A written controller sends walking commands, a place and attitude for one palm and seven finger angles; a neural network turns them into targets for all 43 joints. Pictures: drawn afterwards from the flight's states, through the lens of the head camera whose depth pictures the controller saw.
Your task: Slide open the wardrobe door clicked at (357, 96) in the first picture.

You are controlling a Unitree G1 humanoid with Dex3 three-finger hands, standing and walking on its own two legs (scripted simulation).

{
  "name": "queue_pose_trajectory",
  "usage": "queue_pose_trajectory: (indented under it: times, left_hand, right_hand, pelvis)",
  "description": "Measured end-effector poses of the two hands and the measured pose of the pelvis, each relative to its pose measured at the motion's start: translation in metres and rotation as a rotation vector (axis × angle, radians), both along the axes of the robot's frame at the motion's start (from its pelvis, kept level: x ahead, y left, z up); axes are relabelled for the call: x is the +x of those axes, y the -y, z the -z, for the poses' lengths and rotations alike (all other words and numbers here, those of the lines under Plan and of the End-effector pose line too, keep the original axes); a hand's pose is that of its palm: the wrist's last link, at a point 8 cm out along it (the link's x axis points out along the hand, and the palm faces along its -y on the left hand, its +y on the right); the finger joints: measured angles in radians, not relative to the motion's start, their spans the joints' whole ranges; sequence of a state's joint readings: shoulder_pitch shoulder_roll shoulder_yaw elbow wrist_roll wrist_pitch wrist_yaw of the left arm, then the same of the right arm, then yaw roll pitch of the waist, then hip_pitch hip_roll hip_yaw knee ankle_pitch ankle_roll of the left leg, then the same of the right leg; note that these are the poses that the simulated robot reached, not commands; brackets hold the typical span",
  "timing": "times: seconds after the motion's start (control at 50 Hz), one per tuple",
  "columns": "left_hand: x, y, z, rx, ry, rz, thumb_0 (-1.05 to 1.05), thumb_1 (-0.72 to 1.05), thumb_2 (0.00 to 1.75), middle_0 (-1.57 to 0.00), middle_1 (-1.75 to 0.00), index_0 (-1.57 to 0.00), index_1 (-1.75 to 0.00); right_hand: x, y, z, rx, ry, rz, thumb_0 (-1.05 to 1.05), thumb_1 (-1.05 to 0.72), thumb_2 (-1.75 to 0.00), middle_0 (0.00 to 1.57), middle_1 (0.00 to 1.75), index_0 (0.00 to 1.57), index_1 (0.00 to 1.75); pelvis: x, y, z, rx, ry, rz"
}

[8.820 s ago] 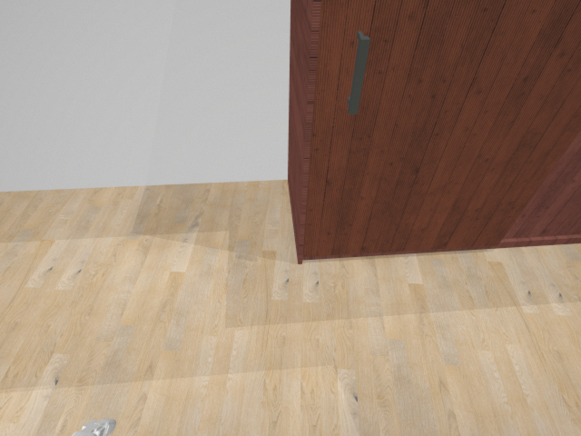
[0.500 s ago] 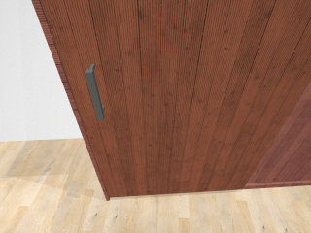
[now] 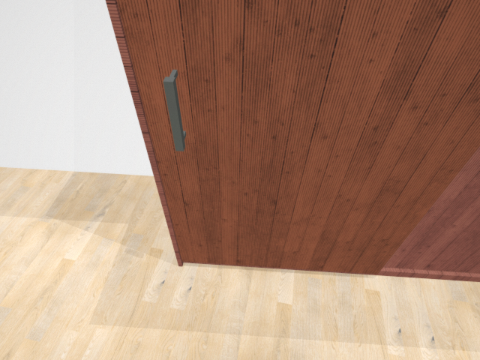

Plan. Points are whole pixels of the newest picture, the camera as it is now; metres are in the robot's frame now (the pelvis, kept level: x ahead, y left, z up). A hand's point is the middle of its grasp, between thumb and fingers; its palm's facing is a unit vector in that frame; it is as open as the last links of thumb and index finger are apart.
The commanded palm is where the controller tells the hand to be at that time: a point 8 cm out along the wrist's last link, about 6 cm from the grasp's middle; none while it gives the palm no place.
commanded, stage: come to a stop and stand still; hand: left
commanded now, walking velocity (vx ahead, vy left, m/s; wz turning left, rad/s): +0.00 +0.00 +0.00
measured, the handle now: (177, 112) +0.62 +0.20 +0.09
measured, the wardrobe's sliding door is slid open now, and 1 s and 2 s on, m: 0.00 0.00 0.00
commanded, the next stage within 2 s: look again from close up in 0.38 s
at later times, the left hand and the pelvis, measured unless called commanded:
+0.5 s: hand out of the picture -0.03 +0.17 -0.17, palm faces +0.07 -0.98 -0.20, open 7.4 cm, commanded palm none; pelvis -0.03 +0.01 +0.00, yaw +2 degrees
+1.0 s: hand out of the picture -0.01 +0.17 -0.17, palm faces +0.06 -0.98 -0.18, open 7.4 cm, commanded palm none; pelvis +0.02 +0.02 +0.01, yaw +2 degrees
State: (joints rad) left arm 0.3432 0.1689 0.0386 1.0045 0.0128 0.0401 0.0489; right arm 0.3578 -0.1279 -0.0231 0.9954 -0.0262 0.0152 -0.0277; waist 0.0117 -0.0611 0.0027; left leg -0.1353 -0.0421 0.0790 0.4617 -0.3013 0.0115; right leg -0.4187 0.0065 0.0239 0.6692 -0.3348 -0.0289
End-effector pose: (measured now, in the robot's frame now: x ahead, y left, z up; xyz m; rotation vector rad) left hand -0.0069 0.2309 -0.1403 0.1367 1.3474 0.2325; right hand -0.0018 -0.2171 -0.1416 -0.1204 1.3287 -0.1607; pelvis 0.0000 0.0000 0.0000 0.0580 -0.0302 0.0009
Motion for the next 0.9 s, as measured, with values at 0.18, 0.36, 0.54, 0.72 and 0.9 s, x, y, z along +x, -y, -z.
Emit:
queue_pose_trajectory:
  times: [0.18,0.36,0.54,0.72,0.9]
  left_hand:
    - [-0.026,0.019,-0.004,-0.03,-0.024,0.004,0.01,0.91,0.9,-0.2,-0.3,-0.2,-0.3]
    - [-0.03,0.016,-0.003,-0.044,-0.028,0.009,0.02,0.92,0.9,-0.2,-0.3,-0.2,-0.3]
    - [-0.029,0.007,-0.005,-0.036,-0.023,0.01,0.01,0.91,0.9,-0.2,-0.3,-0.2,-0.3]
    - [-0.028,0.007,-0.003,-0.048,-0.053,0.01,0.01,0.91,0.9,-0.2,-0.3,-0.2,-0.3]
    - [-0.017,0.008,-0.004,-0.055,-0.079,0.005,0.01,0.91,0.9,-0.2,-0.3,-0.2,-0.3]
  right_hand:
    - [-0.011,-0.013,0.015,0.068,-0.02,-0.025,0.01,-0.91,-0.9,0.19,0.3,0.2,0.3]
    - [-0.056,-0.017,0.006,0.054,-0.097,-0.001,0.01,-0.91,-0.9,0.19,0.3,0.2,0.3]
    - [-0.081,-0.022,0.004,0.053,-0.172,0.002,0.01,-0.91,-0.9,0.19,0.3,0.2,0.3]
    - [-0.066,-0.031,0.005,0.06,-0.154,-0.004,0.01,-0.91,-0.9,0.19,0.3,0.2,0.3]
    - [-0.028,-0.035,0.005,0.063,-0.119,-0.021,0.01,-0.91,-0.9,0.19,0.3,0.2,0.3]
  pelvis:
    - [-0.015,0.003,0.0,-0.03,0.013,-0.023]
    - [-0.024,-0.001,-0.004,-0.041,0.0,-0.021]
    - [-0.025,-0.007,-0.005,-0.041,-0.006,-0.027]
    - [-0.016,-0.011,-0.004,-0.037,-0.015,-0.027]
    - [0.002,-0.015,-0.006,-0.043,-0.033,-0.028]
